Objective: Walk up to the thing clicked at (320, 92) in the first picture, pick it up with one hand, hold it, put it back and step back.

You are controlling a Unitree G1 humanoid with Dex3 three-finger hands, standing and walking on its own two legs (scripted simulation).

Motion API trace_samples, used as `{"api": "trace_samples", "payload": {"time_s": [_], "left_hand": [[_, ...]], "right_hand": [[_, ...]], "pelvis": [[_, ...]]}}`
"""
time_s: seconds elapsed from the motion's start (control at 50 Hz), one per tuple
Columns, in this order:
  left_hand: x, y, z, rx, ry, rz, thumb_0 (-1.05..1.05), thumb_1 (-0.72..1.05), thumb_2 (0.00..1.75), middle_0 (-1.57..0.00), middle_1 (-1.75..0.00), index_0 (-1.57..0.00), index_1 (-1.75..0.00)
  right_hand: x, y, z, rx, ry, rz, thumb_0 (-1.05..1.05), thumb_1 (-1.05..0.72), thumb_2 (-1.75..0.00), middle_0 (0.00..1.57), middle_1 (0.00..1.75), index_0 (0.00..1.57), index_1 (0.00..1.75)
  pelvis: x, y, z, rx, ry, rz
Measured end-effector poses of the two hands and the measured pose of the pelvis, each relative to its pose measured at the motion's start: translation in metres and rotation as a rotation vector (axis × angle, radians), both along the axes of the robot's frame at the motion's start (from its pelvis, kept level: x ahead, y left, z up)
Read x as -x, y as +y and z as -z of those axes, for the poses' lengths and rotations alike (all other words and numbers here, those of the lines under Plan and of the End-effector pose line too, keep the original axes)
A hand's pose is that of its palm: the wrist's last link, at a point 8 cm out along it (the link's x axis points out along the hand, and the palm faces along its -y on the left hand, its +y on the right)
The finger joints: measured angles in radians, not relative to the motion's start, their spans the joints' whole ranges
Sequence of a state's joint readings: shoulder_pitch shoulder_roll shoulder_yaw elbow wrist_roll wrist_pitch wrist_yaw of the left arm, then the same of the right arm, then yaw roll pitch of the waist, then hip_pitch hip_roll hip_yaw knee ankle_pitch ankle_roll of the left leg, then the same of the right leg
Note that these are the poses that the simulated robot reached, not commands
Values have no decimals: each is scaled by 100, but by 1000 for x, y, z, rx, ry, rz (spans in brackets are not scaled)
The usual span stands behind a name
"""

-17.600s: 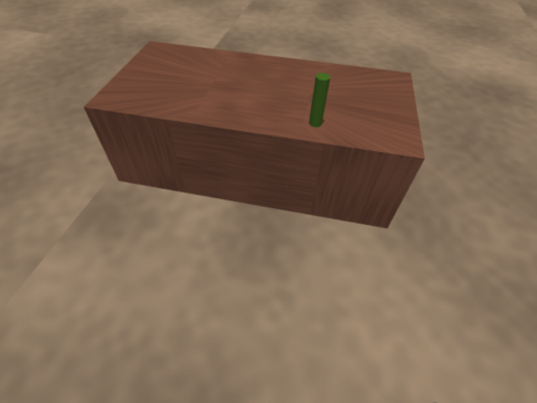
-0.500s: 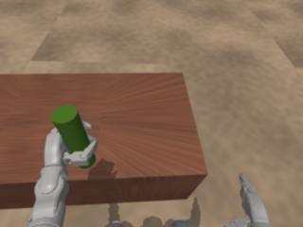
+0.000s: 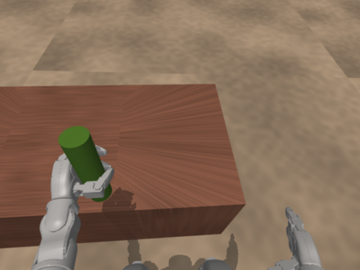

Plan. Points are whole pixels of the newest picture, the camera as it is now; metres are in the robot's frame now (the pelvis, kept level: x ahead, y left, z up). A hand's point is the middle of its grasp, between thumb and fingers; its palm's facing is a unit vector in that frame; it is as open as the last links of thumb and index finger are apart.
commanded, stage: hold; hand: left
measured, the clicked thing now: (89, 168) +0.32 +0.18 +0.05
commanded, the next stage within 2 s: crouch in 0.28 s
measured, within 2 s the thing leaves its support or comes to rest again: neither
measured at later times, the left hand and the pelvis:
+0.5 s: hand (100, 162) +0.33 +0.16 +0.06, palm faces +0.08 -1.00 -0.01, open 7.2 cm; pelvis +0.00 +0.00 +0.00, yaw +0 degrees
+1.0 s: hand (113, 160) +0.39 +0.16 -0.04, palm faces +0.08 -1.00 +0.00, open 7.2 cm; pelvis -0.02 +0.00 -0.04, yaw +0 degrees
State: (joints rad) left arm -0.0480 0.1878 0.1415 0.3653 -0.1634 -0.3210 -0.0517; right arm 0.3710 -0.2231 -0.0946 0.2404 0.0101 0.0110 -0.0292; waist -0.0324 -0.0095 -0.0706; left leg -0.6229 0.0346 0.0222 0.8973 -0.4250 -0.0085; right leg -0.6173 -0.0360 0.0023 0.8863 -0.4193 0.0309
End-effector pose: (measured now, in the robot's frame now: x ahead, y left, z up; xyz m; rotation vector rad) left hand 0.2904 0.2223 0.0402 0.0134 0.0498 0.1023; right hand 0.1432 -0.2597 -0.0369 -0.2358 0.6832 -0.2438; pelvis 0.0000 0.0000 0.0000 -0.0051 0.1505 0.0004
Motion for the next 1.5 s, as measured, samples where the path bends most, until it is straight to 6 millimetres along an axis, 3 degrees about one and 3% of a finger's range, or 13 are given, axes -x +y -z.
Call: {"api": "trace_samples", "payload": {"time_s": [0.16, 0.52, 0.7, 0.96, 1.18, 1.5], "left_hand": [[2, -1, -6, -4, -21, 8, 2, -7, 115, -90, -113, -89, -109], [-17, -8, -15, 4, -24, 18, 2, -7, 115, -90, -114, -89, -109], [-27, -7, 16, 13, 26, -1, 2, -7, 116, -91, -114, -89, -109], [-68, -8, 72, 18, 30, 15, 2, -7, 116, -91, -113, -89, -109], [-95, -12, 100, 7, 9, 13, 2, -7, 116, -91, -113, -89, -109], [-113, -10, 133, -3, 21, 12, 2, -7, 116, -91, -113, -89, -109]], "right_hand": [[-5, 4, -2, 1, -17, -20, -1, 54, -5, 5, 5, 6, 5], [1, 6, 2, -22, 7, 7, -1, 55, -5, 5, 5, 6, 5], [-2, 10, 8, -19, 20, -28, -1, 56, -5, 5, 5, 6, 5], [9, -7, 2, 100, 2, -74, -1, 56, -5, 5, 5, 6, 5], [12, -9, 14, 136, -1, -77, -1, 55, -5, 5, 5, 6, 5], [12, -7, 15, 186, -28, -93, -1, 55, -5, 6, 5, 6, 5]], "pelvis": [[-1, 0, 0, 3, 0, -7], [-3, 2, -3, -1, -10, 2], [2, -2, 3, -2, 25, -2], [14, -3, 31, 11, 132, -6], [16, -3, 55, 24, 213, -6], [21, -1, 78, 38, 269, -8]]}}
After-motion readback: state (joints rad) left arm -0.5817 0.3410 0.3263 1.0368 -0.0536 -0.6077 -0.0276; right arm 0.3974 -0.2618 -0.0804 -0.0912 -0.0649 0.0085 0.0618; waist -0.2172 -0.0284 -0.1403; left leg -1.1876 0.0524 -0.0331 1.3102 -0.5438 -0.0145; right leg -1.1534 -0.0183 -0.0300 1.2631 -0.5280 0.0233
